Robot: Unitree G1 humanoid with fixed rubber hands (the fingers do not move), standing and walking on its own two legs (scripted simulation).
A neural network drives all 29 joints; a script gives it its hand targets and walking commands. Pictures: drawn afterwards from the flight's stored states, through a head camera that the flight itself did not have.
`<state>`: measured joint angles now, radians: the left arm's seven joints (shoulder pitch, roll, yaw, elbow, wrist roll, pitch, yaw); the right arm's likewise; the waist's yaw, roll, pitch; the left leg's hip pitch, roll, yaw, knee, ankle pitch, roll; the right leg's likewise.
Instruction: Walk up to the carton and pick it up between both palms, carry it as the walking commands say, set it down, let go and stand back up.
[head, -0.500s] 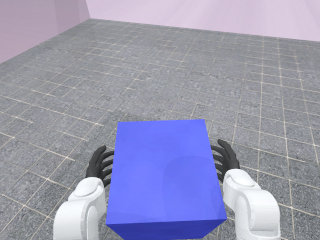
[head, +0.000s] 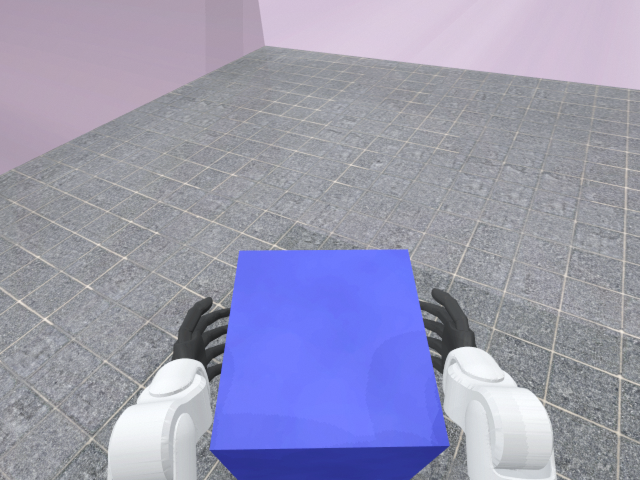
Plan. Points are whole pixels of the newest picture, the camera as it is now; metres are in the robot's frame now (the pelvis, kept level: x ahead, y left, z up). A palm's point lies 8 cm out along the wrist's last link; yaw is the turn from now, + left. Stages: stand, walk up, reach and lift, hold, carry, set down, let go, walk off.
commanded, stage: carry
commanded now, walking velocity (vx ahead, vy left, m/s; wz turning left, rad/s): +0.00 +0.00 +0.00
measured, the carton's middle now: (324, 377) +0.26 +0.01 +0.03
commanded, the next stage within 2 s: none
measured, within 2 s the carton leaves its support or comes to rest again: neither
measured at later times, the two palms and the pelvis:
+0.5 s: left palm (147, 364) +0.24 +0.19 +0.11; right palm (413, 345) +0.24 -0.10 +0.11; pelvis +0.00 +0.04 +0.01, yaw +2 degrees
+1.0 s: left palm (83, 354) +0.26 +0.28 +0.10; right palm (332, 322) +0.28 -0.01 +0.10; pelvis +0.02 +0.12 +0.00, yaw +5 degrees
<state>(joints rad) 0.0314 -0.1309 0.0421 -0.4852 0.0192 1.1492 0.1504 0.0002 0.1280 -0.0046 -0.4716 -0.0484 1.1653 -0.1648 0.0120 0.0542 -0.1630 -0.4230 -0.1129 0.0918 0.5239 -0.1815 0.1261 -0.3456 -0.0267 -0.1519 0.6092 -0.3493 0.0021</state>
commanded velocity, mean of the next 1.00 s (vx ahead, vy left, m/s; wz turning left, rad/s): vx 0.00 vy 0.13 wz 0.00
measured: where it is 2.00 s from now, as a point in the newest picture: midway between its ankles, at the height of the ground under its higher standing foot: outside the picture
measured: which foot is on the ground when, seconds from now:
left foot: down 0.00-0.82, up 0.84-1.00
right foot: down 0.00-1.00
